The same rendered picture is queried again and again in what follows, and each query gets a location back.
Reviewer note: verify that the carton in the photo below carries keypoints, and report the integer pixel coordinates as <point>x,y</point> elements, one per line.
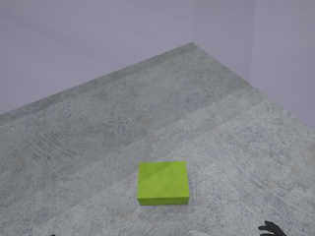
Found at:
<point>163,183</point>

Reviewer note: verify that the robot right hand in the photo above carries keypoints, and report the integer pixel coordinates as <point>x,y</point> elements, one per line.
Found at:
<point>271,227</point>

